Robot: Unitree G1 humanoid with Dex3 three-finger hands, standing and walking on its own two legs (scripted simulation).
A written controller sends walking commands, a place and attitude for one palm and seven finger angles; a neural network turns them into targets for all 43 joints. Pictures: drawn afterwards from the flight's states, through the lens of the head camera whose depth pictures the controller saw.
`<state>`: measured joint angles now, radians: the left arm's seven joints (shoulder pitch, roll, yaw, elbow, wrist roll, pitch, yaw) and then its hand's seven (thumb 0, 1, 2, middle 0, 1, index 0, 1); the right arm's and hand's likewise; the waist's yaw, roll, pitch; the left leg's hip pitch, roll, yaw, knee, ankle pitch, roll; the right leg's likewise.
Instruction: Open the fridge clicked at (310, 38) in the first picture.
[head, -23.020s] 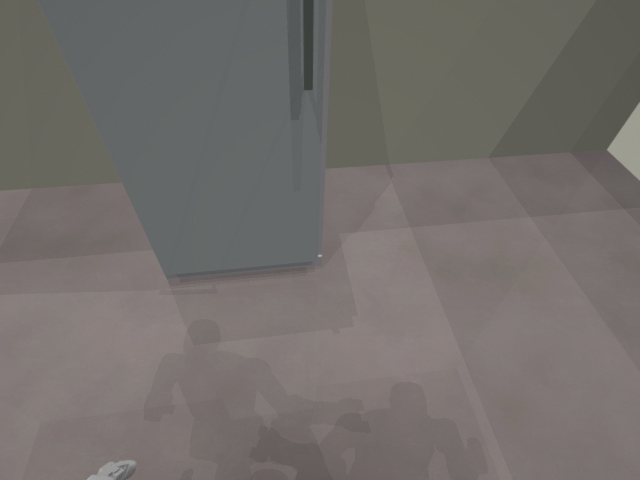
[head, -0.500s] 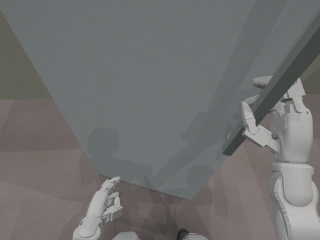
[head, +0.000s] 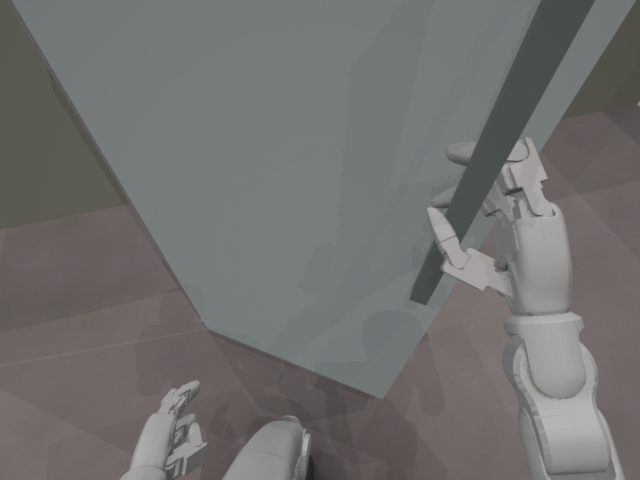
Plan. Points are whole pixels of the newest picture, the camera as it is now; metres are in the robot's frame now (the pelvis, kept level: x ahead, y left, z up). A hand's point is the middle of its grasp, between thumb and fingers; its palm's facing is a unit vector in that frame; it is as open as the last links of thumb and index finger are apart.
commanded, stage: walk backward, drawing the door open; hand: right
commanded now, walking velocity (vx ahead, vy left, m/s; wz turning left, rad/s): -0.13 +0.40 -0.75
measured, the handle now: (490, 141) +0.36 -0.07 +0.27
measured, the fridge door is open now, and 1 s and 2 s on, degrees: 38 67 66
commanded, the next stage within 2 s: stop walking and hold the door back in 0.76 s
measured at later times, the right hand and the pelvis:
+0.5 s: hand (332, 400) +0.17 +0.03 +0.18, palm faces +0.21 +0.95 -0.24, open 7.7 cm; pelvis -0.08 +0.20 -0.02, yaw -23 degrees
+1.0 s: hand out of the picture +0.11 +0.11 +0.19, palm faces +0.67 +0.73 -0.13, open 6.6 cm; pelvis -0.04 +0.40 +0.00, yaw -41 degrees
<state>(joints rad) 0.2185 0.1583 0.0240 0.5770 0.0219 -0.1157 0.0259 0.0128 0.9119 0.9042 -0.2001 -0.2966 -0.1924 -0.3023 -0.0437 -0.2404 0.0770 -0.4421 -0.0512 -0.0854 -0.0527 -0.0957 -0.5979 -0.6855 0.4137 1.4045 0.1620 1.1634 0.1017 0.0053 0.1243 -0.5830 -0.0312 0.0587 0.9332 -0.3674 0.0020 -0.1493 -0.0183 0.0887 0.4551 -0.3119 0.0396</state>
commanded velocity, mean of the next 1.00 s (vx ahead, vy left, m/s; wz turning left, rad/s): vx -0.11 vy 0.23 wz -0.56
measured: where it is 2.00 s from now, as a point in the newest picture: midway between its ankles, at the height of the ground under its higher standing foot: outside the picture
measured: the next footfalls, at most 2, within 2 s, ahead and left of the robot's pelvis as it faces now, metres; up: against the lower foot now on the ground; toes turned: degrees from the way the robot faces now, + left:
left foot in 0.18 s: +0.05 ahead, +0.20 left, +0.00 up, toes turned -7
right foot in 0.44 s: -0.10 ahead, +0.07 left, +0.00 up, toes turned -26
